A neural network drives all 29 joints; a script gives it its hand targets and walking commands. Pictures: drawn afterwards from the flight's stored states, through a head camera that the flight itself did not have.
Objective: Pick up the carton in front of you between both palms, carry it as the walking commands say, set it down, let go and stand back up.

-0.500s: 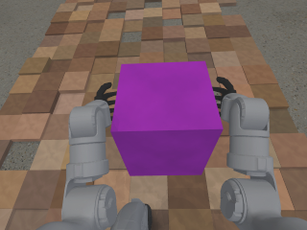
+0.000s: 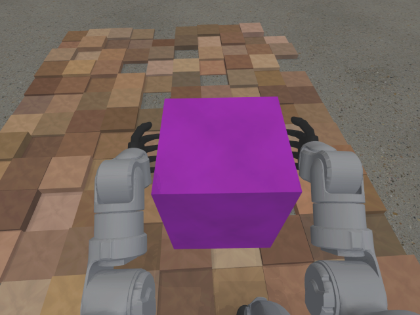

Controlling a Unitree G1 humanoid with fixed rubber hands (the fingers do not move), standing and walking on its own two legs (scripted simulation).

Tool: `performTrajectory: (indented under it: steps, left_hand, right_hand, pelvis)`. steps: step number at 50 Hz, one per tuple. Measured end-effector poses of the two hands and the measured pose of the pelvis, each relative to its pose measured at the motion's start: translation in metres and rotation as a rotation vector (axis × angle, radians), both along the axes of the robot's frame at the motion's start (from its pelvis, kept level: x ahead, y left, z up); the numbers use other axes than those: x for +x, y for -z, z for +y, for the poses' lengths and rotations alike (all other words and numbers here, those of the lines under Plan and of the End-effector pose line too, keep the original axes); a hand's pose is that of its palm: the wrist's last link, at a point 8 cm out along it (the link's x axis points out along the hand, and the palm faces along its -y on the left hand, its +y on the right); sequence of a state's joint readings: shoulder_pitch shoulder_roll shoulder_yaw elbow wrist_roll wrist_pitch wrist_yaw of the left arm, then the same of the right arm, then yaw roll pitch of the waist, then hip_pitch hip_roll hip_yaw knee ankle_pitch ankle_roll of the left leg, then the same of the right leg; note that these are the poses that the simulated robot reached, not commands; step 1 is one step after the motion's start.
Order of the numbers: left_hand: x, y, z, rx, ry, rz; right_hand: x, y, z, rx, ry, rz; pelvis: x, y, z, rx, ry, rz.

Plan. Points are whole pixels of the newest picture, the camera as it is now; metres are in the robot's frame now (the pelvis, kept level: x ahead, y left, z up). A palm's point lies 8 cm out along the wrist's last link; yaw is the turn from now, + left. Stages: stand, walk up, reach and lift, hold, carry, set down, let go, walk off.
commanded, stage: carry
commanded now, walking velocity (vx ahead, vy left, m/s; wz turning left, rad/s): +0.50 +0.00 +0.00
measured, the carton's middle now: (221, 179) +0.36 -0.01 +0.05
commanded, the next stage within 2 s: none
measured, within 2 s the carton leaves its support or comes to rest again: neither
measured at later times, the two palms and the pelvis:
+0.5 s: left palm (140, 73) +0.63 +0.18 +0.13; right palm (260, 69) +0.63 -0.12 +0.13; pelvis +0.30 +0.02 +0.01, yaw +1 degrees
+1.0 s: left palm (167, 38) +0.89 +0.14 +0.09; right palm (257, 37) +0.91 -0.16 +0.08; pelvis +0.64 -0.02 +0.01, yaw +2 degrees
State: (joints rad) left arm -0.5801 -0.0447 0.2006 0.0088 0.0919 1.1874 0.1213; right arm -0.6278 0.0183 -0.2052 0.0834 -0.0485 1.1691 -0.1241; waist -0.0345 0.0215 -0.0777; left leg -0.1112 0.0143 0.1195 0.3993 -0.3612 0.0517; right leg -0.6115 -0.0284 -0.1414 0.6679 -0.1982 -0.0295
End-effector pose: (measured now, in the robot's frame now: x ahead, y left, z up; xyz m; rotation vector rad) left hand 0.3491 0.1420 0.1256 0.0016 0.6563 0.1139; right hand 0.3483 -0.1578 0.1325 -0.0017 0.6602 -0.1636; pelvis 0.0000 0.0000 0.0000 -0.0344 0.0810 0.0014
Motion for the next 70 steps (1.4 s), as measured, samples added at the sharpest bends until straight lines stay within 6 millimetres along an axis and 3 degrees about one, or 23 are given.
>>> performTrajectory:
  steps: [3,7,12,18,22,25,35,39,44,52,59,63,67,70]
  left_hand:
    - [0.036,0.002,-0.002,0.032,-0.019,0.024]
    - [0.065,0.014,0.002,0.052,-0.049,0.119]
    - [0.111,0.006,0.012,0.043,-0.080,0.130]
    - [0.189,-0.011,0.023,0.005,-0.096,0.060]
    - [0.244,-0.007,0.034,-0.025,-0.084,0.023]
    - [0.278,-0.001,0.037,-0.035,-0.067,0.019]
    - [0.365,0.012,0.022,-0.098,-0.066,0.042]
    - [0.411,0.015,0.014,-0.056,-0.057,0.023]
    - [0.476,0.022,0.001,-0.021,-0.089,0.007]
    - [0.565,0.032,-0.007,-0.003,-0.112,0.104]
    - [0.680,0.022,-0.006,-0.001,-0.076,0.025]
    - [0.769,0.019,0.002,0.020,-0.038,-0.026]
    - [0.867,0.028,0.013,0.020,0.003,-0.020]
    - [0.929,0.040,0.016,0.017,0.035,0.042]
  right_hand:
    - [0.045,0.007,-0.002,0.001,-0.038,0.025]
    - [0.089,0.019,0.003,-0.002,-0.091,0.118]
    - [0.145,0.012,0.014,-0.002,-0.120,0.128]
    - [0.216,-0.004,0.024,0.019,-0.086,0.060]
    - [0.260,-0.002,0.034,0.027,-0.043,0.024]
    - [0.286,0.003,0.038,0.018,-0.020,0.018]
    - [0.358,0.015,0.022,0.070,0.077,0.037]
    - [0.409,0.022,0.013,0.061,0.041,0.021]
    - [0.487,0.038,0.001,0.071,-0.015,0.008]
    - [0.585,0.050,-0.006,0.075,-0.044,0.106]
    - [0.691,0.038,-0.006,0.061,-0.029,0.025]
    - [0.778,0.029,0.002,0.011,-0.041,-0.026]
    - [0.871,0.029,0.013,-0.041,-0.042,-0.019]
    - [0.925,0.038,0.016,-0.064,-0.032,0.045]
  pelvis:
    - [0.042,0.007,-0.010,-0.023,-0.013,-0.015]
    - [0.081,-0.004,-0.018,-0.002,-0.018,-0.013]
    - [0.127,-0.020,-0.019,0.025,-0.019,0.001]
    - [0.201,-0.023,-0.005,0.023,-0.024,0.015]
    - [0.263,-0.013,0.013,0.018,-0.020,0.001]
    - [0.297,-0.010,0.020,0.033,-0.014,0.010]
    - [0.420,-0.021,0.021,0.033,0.001,0.016]
    - [0.481,-0.013,0.010,0.051,-0.002,-0.003]
    - [0.563,0.005,-0.011,0.066,-0.027,-0.043]
    - [0.664,-0.011,-0.025,0.083,-0.026,-0.019]
    - [0.756,-0.006,-0.018,0.063,-0.011,-0.023]
    - [0.818,0.011,-0.007,0.042,0.000,-0.027]
    - [0.888,0.033,0.006,0.038,0.007,-0.030]
    - [0.921,0.036,0.013,0.050,0.003,-0.015]
